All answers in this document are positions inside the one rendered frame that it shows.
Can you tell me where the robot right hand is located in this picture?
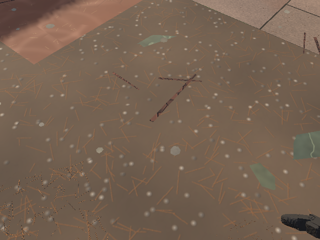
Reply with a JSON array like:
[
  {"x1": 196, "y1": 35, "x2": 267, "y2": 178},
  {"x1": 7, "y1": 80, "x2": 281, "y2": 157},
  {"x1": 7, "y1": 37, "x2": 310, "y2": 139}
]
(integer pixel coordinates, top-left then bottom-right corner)
[{"x1": 281, "y1": 214, "x2": 320, "y2": 239}]

